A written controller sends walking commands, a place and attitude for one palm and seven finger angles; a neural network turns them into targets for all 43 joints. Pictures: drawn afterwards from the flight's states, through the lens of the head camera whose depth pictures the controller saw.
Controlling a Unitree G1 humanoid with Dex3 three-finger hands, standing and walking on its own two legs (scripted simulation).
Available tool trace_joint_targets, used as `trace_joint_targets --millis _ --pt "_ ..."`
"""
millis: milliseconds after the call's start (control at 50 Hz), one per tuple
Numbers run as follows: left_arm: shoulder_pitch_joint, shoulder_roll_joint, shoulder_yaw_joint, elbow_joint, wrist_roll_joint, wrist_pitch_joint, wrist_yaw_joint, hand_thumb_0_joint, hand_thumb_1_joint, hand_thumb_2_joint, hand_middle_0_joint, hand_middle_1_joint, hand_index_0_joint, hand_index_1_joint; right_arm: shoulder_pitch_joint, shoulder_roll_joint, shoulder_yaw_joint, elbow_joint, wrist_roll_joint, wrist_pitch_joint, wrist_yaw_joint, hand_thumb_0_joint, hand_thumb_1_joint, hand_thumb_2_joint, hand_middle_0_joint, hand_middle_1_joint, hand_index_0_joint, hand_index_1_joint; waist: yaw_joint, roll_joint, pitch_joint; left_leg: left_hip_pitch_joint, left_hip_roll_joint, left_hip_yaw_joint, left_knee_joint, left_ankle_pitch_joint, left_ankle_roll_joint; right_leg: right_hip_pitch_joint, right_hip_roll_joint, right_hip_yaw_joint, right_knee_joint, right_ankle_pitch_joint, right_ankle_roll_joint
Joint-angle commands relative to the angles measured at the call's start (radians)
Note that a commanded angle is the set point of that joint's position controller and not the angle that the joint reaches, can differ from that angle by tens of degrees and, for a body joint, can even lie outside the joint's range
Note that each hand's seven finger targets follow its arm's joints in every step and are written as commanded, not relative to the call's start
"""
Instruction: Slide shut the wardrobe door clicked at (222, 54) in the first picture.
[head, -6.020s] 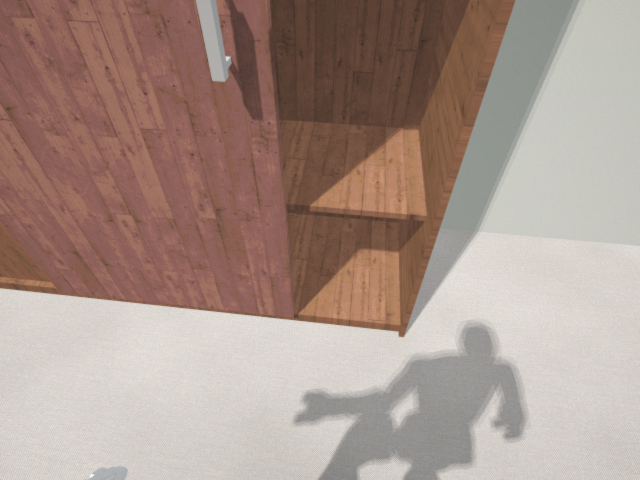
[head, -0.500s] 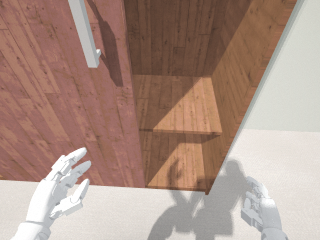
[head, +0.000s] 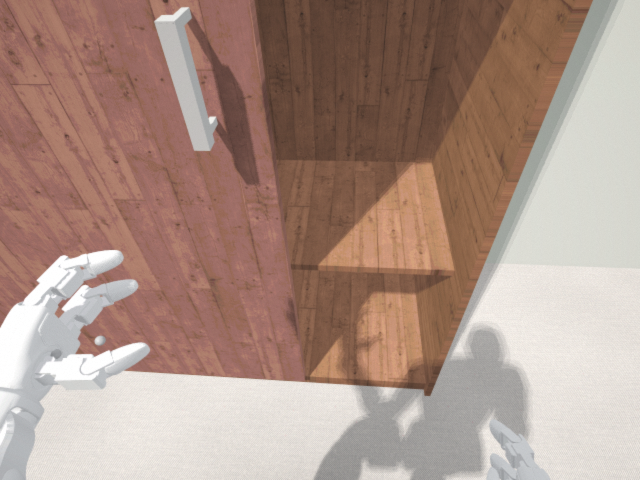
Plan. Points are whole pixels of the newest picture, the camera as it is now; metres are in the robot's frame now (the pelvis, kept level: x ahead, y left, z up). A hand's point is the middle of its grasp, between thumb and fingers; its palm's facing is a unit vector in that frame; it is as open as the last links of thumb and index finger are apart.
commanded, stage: raise the hand with hooked fingers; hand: left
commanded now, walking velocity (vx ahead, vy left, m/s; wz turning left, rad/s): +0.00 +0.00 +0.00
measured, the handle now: (193, 82) +0.53 +0.20 +0.27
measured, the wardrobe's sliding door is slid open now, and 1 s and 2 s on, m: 0.38 0.38 0.38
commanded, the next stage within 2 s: move the hooked fingers beside the handle in 1.24 s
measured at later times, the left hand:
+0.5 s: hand (2, 259) +0.25 +0.30 +0.23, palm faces +0.07 -0.99 -0.16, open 13.8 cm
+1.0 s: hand (1, 197) +0.28 +0.29 +0.27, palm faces +0.04 -0.98 -0.18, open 14.0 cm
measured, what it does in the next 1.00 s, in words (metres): stands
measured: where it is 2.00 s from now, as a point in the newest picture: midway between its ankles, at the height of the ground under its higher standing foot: outside the picture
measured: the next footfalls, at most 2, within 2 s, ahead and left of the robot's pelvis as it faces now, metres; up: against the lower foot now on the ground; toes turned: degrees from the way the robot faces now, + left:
none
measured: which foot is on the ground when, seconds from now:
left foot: down 0.00-1.00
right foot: down 0.00-1.00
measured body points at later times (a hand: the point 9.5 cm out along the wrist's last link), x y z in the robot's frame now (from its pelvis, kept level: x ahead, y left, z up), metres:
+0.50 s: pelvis +0.01 +0.03 +0.02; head -0.02 +0.01 +0.47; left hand +0.24 +0.35 +0.24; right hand +0.23 -0.17 -0.03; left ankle +0.06 +0.14 -0.72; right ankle -0.02 -0.10 -0.72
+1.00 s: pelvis +0.01 +0.01 +0.02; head -0.02 -0.03 +0.47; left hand +0.27 +0.35 +0.28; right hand +0.21 -0.22 -0.05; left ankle +0.06 +0.14 -0.72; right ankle -0.02 -0.10 -0.72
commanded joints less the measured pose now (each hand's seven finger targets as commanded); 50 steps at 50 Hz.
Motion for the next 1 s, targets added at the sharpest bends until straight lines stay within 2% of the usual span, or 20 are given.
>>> trace_joint_targets --millis 0,60,140,160,220,240,260,300,360,420,480,540,640,680,720,760,800,860,940,980 --pt "-0.126 0.208 0.099 -0.232 -0.016 -0.021 0.007 0.0 -0.127 0.46 -0.273 -0.96 -0.273 -0.96 -0.167 -0.142 -0.056 -0.183 0.008 -0.105 -0.016 0.0 -0.9 -0.9 0.2 0.3 0.2 0.3 0.045 -0.065 -0.1 0.192 -0.054 -0.005 -0.108 0.097 0.067 -0.057 -0.009 0.031 -0.194 0.191 0.036" --pt "-0.199 0.243 0.119 -0.276 -0.005 0.004 0.028 0.0 -0.197 0.43 -0.278 -1.005 -0.278 -1.005 -0.172 -0.145 -0.051 -0.167 0.008 -0.109 -0.027 0.0 -0.9 -0.9 0.2 0.3 0.2 0.3 0.046 -0.044 -0.084 0.232 -0.051 -0.011 -0.144 0.079 0.066 -0.048 0.001 0.008 -0.209 0.159 0.027" --pt "-0.319 0.263 0.119 -0.33 0.009 0.036 0.045 0.0 -0.29 0.39 -0.285 -1.065 -0.285 -1.065 -0.19 -0.14 -0.039 -0.16 0.012 -0.106 -0.038 0.0 -0.9 -0.9 0.2 0.3 0.2 0.3 0.037 0.043 -0.076 0.295 -0.05 -0.026 -0.193 0.061 0.063 -0.039 0.006 -0.013 -0.223 0.146 0.017" --pt "-0.343 0.275 0.121 -0.348 0.013 0.047 0.043 0.0 -0.313 0.38 -0.287 -1.08 -0.287 -1.08 -0.19 -0.14 -0.036 -0.157 0.008 -0.103 -0.038 0.0 -0.9 -0.9 0.2 0.3 0.2 0.3 0.042 0.055 -0.081 0.305 -0.052 -0.028 -0.198 0.079 0.062 -0.01 0.008 -0.015 -0.231 0.163 0.012" --pt "-0.369 0.289 0.129 -0.35 0.019 0.095 0.037 0.0 -0.383 0.35 -0.292 -1.125 -0.292 -1.125 -0.202 -0.136 -0.026 -0.164 0.01 -0.094 -0.035 0.0 -0.9 -0.9 0.2 0.3 0.2 0.3 0.047 0.067 -0.094 0.338 -0.049 -0.042 -0.227 0.092 0.057 0.007 0.01 -0.026 -0.238 0.188 0.009" --pt "-0.379 0.292 0.132 -0.322 0.02 0.119 0.033 0.0 -0.407 0.34 -0.293 -1.14 -0.293 -1.14 -0.207 -0.137 -0.022 -0.165 0.013 -0.086 -0.035 0.0 -0.9 -0.9 0.2 0.3 0.2 0.3 0.048 0.059 -0.071 0.331 -0.049 -0.045 -0.237 0.082 0.054 0.006 0.012 -0.028 -0.244 0.183 0.008" --pt "-0.4 0.297 0.132 -0.315 0.019 0.139 0.025 0.0 -0.43 0.33 -0.295 -1.155 -0.295 -1.155 -0.207 -0.136 -0.019 -0.165 0.013 -0.078 -0.034 0.0 -0.9 -0.9 0.2 0.3 0.2 0.3 0.053 0.084 -0.06 0.332 -0.053 -0.045 -0.243 0.083 0.052 0.022 0.014 -0.024 -0.257 0.185 0.002" --pt "-0.443 0.316 0.146 -0.292 0.014 0.187 0.014 0.0 -0.477 0.31 -0.298 -1.185 -0.298 -1.185 -0.219 -0.137 -0.014 -0.169 0.017 -0.063 -0.031 0.0 -0.9 -0.9 0.2 0.3 0.2 0.3 0.05 0.044 -0.059 0.343 -0.051 -0.053 -0.257 0.088 0.051 0.022 0.016 -0.029 -0.266 0.2 0.005" --pt "-0.5 0.337 0.156 -0.258 0.012 0.25 -0.002 0.0 -0.5 0.3 -0.3 -1.2 -0.3 -1.2 -0.235 -0.133 -0.003 -0.173 0.02 -0.038 -0.026 0.0 -0.9 -0.9 0.2 0.3 0.2 0.3 0.053 0.03 -0.053 0.347 -0.057 -0.052 -0.261 0.109 0.052 0.039 0.016 -0.026 -0.288 0.214 0.0" --pt "-0.593 0.371 0.163 -0.282 0.021 0.292 -0.018 0.0 -0.5 0.3 -0.3 -1.2 -0.3 -1.2 -0.256 -0.136 0.003 -0.184 0.025 -0.022 -0.022 0.0 -0.9 -0.9 0.2 0.3 0.2 0.3 0.049 0.064 -0.108 0.39 -0.061 -0.053 -0.264 0.126 0.051 0.044 0.015 -0.026 -0.29 0.23 0.001" --pt "-0.651 0.406 0.187 -0.278 0.025 0.316 -0.025 0.0 -0.5 0.3 -0.3 -1.2 -0.3 -1.2 -0.27 -0.133 0.009 -0.185 0.027 -0.006 -0.018 0.0 -0.9 -0.9 0.2 0.3 0.2 0.3 0.049 0.064 -0.127 0.409 -0.065 -0.052 -0.265 0.139 0.052 0.056 0.013 -0.025 -0.3 0.239 -0.001" --pt "-0.721 0.444 0.202 -0.245 0.026 0.344 -0.04 0.0 -0.5 0.3 -0.3 -1.2 -0.3 -1.2 -0.283 -0.136 0.014 -0.182 0.031 0.008 -0.02 0.0 -0.9 -0.9 0.2 0.3 0.2 0.3 0.046 0.032 -0.128 0.42 -0.064 -0.061 -0.276 0.134 0.052 0.053 0.013 -0.028 -0.307 0.233 0.0" --pt "-0.815 0.504 0.221 -0.179 0.039 0.393 -0.061 0.0 -0.5 0.3 -0.3 -1.2 -0.3 -1.2 -0.297 -0.142 0.016 -0.181 0.036 0.023 -0.02 0.0 -0.9 -0.9 0.2 0.3 0.2 0.3 0.049 0.043 -0.126 0.426 -0.071 -0.058 -0.282 0.129 0.056 0.052 0.005 -0.022 -0.321 0.227 0.001" --pt "-0.842 0.515 0.216 -0.136 0.048 0.406 -0.067 0.0 -0.5 0.3 -0.3 -1.2 -0.3 -1.2 -0.298 -0.145 0.017 -0.177 0.04 0.028 -0.018 0.0 -0.9 -0.9 0.2 0.3 0.2 0.3 0.047 0.038 -0.093 0.404 -0.075 -0.052 -0.281 0.11 0.057 0.043 0.004 -0.02 -0.334 0.208 0.003" --pt "-0.893 0.547 0.228 -0.145 0.054 0.412 -0.076 0.0 -0.5 0.3 -0.3 -1.2 -0.3 -1.2 -0.304 -0.15 0.015 -0.184 0.04 0.026 -0.019 0.0 -0.9 -0.9 0.2 0.3 0.2 0.3 0.05 0.037 -0.124 0.424 -0.076 -0.055 -0.28 0.131 0.059 0.055 0.001 -0.02 -0.327 0.224 0.002" --pt "-0.81 0.517 0.217 -0.076 0.052 0.425 -0.087 0.0 -0.5 0.3 -0.3 -1.2 -0.3 -1.2 -0.294 -0.148 0.01 -0.183 0.041 0.034 -0.014 0.0 -0.9 -0.9 0.2 0.3 0.2 0.3 0.056 0.005 -0.111 0.409 -0.077 -0.043 -0.267 0.146 0.061 0.059 -0.002 -0.015 -0.331 0.24 0.004" --pt "-0.788 0.493 0.194 -0.053 0.05 0.438 -0.098 0.0 -0.5 0.3 -0.3 -1.2 -0.3 -1.2 -0.296 -0.155 0.007 -0.19 0.047 0.041 -0.009 0.0 -0.9 -0.9 0.2 0.3 0.2 0.3 0.05 -0.019 -0.088 0.397 -0.078 -0.038 -0.265 0.139 0.061 0.041 -0.003 -0.015 -0.328 0.25 0.01" --pt "-0.752 0.52 0.229 -0.046 0.035 0.44 -0.102 0.0 -0.5 0.3 -0.3 -1.2 -0.3 -1.2 -0.294 -0.16 0.0 -0.196 0.046 0.049 -0.005 0.0 -0.9 -0.9 0.2 0.3 0.2 0.3 0.059 -0.051 -0.101 0.382 -0.078 -0.029 -0.25 0.141 0.063 0.051 -0.009 -0.007 -0.328 0.253 0.015" --pt "-0.839 0.573 0.277 -0.182 0.029 0.418 -0.089 0.0 -0.5 0.3 -0.3 -1.2 -0.3 -1.2 -0.309 -0.157 -0.001 -0.219 0.043 0.035 -0.006 0.0 -0.9 -0.9 0.2 0.3 0.2 0.3 0.062 0.021 -0.173 0.434 -0.085 -0.03 -0.241 0.188 0.067 0.073 -0.008 -0.004 -0.303 0.306 0.012" --pt "-0.825 0.581 0.298 -0.196 0.028 0.401 -0.07 0.0 -0.5 0.3 -0.3 -1.2 -0.3 -1.2 -0.306 -0.152 0.0 -0.213 0.038 0.031 -0.008 0.0 -0.9 -0.9 0.2 0.3 0.2 0.3 0.062 0.024 -0.163 0.421 -0.084 -0.028 -0.234 0.191 0.067 0.076 -0.009 0.001 -0.306 0.31 0.01"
